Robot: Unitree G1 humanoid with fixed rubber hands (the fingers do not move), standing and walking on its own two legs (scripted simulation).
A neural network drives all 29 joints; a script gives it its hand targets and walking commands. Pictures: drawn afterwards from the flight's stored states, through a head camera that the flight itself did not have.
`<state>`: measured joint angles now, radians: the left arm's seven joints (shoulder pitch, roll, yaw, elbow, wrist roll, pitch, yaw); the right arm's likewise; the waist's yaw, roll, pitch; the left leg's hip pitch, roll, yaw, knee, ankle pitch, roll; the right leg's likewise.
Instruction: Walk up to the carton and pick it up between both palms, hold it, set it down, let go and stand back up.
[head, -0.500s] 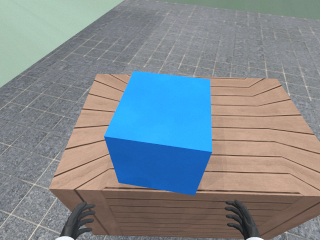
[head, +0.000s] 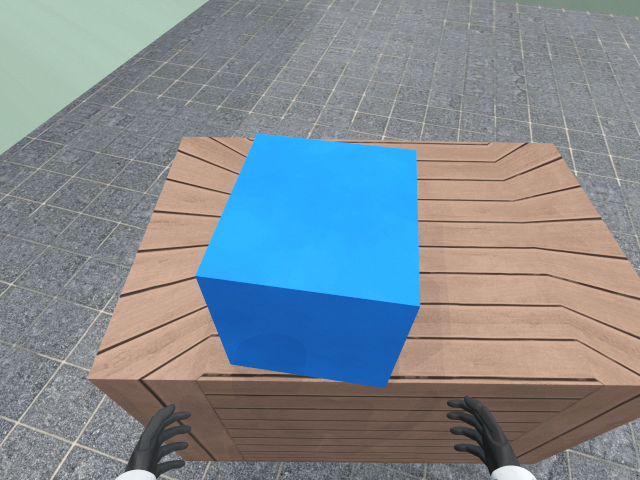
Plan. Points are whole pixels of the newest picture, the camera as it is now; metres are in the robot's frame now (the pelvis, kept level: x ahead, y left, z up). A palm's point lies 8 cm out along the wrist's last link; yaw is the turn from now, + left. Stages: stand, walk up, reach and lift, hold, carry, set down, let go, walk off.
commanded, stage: let go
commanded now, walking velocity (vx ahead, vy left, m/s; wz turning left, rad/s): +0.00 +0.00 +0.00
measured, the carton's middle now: (320, 260) +0.43 +0.00 -0.02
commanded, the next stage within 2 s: stand in 0.02 s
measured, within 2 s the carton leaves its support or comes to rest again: neither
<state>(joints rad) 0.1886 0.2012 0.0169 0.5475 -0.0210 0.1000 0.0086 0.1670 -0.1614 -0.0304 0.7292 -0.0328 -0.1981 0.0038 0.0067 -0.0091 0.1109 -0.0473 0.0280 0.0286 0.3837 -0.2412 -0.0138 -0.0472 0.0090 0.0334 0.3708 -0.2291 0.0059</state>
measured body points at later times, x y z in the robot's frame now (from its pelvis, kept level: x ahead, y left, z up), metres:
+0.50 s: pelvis -0.03 +0.01 +0.00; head -0.04 +0.01 +0.45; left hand +0.04 +0.32 -0.12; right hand +0.07 -0.29 -0.12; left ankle -0.01 +0.13 -0.74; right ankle -0.01 -0.12 -0.74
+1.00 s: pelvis -0.06 +0.01 +0.00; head -0.08 +0.00 +0.45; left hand -0.04 +0.31 -0.13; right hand +0.02 -0.29 -0.13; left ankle -0.01 +0.13 -0.74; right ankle -0.01 -0.12 -0.74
